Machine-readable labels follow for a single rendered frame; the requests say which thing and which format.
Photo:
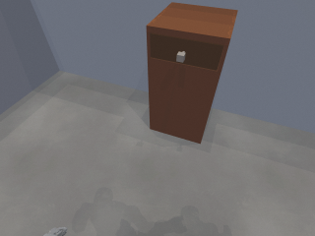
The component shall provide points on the cabinet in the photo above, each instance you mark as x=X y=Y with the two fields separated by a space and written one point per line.
x=181 y=95

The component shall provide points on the drawer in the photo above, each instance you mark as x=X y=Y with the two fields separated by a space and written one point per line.
x=197 y=53

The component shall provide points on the handle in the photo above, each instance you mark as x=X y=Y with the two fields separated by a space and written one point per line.
x=180 y=57

